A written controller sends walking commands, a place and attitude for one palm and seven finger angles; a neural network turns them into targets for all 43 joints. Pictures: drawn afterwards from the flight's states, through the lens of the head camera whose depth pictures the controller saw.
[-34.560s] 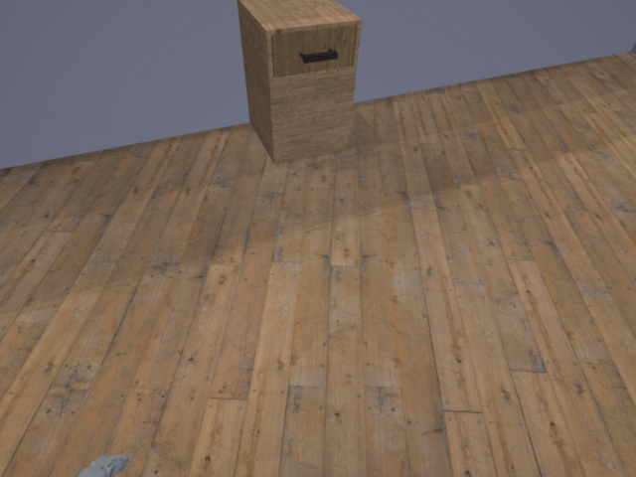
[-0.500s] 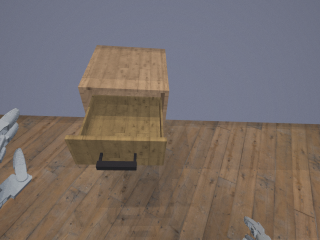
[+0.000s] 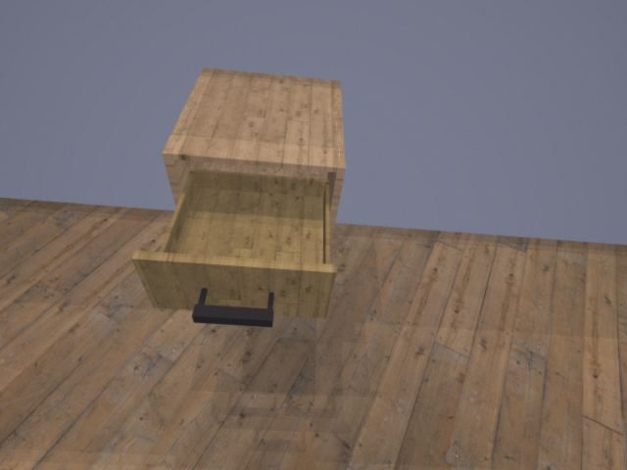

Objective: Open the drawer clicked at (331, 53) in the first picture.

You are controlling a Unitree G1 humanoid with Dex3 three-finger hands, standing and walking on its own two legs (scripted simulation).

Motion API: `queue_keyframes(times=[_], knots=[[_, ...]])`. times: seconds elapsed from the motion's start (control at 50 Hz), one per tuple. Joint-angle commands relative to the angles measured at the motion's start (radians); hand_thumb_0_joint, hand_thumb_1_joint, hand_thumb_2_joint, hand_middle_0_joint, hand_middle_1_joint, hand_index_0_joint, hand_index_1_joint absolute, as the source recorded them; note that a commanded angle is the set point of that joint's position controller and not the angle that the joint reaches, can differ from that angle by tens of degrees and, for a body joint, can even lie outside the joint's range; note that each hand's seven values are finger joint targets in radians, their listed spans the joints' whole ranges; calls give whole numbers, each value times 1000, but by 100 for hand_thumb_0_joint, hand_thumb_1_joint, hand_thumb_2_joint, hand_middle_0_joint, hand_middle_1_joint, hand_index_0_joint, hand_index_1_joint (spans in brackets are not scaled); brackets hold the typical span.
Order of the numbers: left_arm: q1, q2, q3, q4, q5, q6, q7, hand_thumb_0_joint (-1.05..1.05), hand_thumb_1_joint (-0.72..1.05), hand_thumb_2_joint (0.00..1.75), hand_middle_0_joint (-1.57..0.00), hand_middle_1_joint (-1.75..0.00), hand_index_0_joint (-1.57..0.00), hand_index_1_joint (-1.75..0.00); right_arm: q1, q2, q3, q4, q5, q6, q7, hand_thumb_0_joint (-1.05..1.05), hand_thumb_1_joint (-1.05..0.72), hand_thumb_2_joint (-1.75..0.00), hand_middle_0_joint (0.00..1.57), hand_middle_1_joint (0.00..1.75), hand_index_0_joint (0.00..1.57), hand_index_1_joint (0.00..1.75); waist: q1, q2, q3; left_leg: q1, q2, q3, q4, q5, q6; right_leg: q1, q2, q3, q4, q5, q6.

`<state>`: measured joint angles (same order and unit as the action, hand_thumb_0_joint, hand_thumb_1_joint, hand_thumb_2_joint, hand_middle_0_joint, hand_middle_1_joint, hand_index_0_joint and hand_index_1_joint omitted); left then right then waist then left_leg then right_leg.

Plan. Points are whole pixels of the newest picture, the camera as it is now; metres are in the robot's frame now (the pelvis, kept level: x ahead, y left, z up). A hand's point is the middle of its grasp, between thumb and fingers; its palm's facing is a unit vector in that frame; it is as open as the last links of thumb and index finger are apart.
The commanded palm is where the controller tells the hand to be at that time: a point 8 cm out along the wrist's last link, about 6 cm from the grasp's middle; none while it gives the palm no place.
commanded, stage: let the arm hang, fingers relaxed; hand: left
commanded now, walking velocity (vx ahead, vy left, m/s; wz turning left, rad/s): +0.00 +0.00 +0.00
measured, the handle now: (235, 305) +0.45 +0.16 -0.21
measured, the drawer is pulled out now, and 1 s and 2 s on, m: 0.30 0.30 0.30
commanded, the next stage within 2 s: look to check the result in 0.82 s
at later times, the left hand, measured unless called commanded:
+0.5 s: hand out of the picture -0.06 +0.16 -0.16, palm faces +0.02 -0.98 -0.22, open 7.4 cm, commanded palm none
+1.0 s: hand out of the picture +0.00 +0.12 -0.17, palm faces +0.04 -0.98 -0.17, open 7.3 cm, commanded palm none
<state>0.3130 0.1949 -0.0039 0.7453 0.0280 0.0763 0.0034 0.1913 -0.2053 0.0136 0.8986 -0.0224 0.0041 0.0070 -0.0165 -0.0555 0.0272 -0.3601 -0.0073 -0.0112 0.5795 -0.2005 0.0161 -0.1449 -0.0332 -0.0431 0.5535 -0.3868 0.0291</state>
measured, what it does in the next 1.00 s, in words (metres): stands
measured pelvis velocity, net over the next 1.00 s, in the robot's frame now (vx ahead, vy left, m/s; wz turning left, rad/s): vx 0.02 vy -0.04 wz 0.01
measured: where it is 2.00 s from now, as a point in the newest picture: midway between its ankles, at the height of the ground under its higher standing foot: outside the picture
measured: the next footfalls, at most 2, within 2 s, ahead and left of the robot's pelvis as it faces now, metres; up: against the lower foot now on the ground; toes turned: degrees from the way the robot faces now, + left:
none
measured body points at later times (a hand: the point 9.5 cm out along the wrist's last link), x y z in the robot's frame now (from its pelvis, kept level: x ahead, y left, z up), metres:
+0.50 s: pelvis +0.00 -0.01 +0.01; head +0.02 -0.03 +0.46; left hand -0.06 +0.21 -0.14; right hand -0.01 -0.23 -0.16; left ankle +0.07 +0.11 -0.73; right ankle -0.06 -0.13 -0.73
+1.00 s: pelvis +0.02 -0.04 +0.01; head +0.04 -0.04 +0.46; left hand +0.00 +0.17 -0.15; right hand +0.00 -0.25 -0.16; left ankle +0.07 +0.11 -0.73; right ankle -0.06 -0.13 -0.73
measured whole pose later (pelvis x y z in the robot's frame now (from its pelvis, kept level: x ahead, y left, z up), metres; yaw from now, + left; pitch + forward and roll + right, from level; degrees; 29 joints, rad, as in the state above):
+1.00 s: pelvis +0.02 -0.04 +0.01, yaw +1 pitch -3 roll +0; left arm 0.32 0.12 -0.01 1.08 0.00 0.01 0.04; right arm 0.28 -0.12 -0.01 1.13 -0.01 0.01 -0.04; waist -0.01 0.00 0.09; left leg -0.26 0.03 -0.04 0.48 -0.18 -0.03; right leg -0.04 0.01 -0.07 0.45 -0.37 -0.03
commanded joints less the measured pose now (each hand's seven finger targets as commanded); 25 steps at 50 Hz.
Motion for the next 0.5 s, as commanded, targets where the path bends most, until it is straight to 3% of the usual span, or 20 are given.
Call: queue_keyframes(times=[0.0, 0.06, 0.1, 0.14, 0.2, 0.32, 0.4, 0.48], knots=[[81, 162, 36, 58, -12, -63, 14, 0, 90, 90, -20, -30, -20, -30, -2, -130, -31, -22, 8, -13, -16, 0, -90, -90, 20, 30, 20, 30, 35, 263, -15, 105, 75, -135, -218, 32, 29, -26, -33, 60, -141, 116, -53], [104, 138, 35, 144, -13, -65, 13, 0, 90, 90, -20, -30, -20, -30, 36, -113, -37, 14, 10, -4, -24, 0, -90, -90, 20, 30, 20, 30, 30, 275, -30, 135, 78, -140, -237, -48, 32, -22, -29, 51, -168, 103, -59], [117, 128, 28, 191, -17, -69, 13, 0, 90, 90, -20, -30, -20, -30, 62, -106, -38, 41, 13, -3, -27, 0, -90, -90, 20, 30, 20, 30, 25, 225, -53, 166, 81, -139, -233, -51, 32, -21, -34, 51, -181, 106, -64], [118, 111, 19, 232, -18, -71, 14, 0, 90, 90, -20, -30, -20, -30, 85, -104, -41, 66, 16, -1, -30, 0, -90, -90, 20, 30, 20, 30, 19, 134, -26, 177, 87, -138, -226, -40, 35, -40, -39, 47, -199, 110, -65], [128, 93, 6, 276, -20, -71, 19, 0, 90, 90, -20, -30, -20, -30, 113, -95, -42, 104, 18, 4, -33, 0, -90, -90, 20, 30, 20, 30, 10, 75, 24, 175, 83, -127, -213, -29, 34, -77, -48, 48, -214, 100, -68], [161, 71, 0, 330, -22, -67, 30, 0, 90, 90, -20, -30, -20, -30, 144, -73, -41, 156, 18, 9, -35, 0, -90, -90, 20, 30, 20, 30, 14, 49, 94, 152, 80, -120, -224, -48, 36, -103, -45, 41, -214, 60, -75], [166, 61, -1, 344, -23, -68, 36, 0, 90, 90, -20, -30, -20, -30, 159, -52, -40, 180, 16, 11, -36, 0, -90, -90, 20, 30, 20, 30, 10, -10, 90, 159, 72, -103, -201, -24, 32, -106, -54, 51, -219, 63, -77], [148, 54, 2, 341, -24, -70, 38, 0, 90, 90, -20, -30, -20, -30, 167, -30, -36, 200, 14, 11, -36, 0, -90, -90, 20, 30, 20, 30, 7, 28, 114, 155, 65, -88, -185, 15, 28, -115, -55, 57, -220, 76, -82]])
